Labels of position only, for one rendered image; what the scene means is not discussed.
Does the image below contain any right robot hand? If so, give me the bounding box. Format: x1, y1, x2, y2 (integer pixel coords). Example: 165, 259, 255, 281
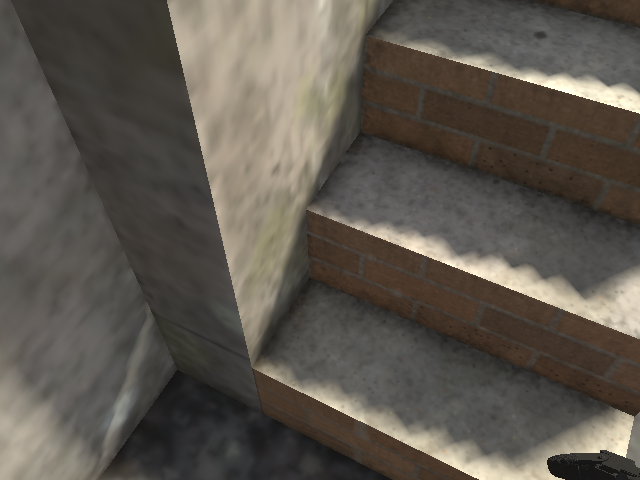
547, 450, 640, 480

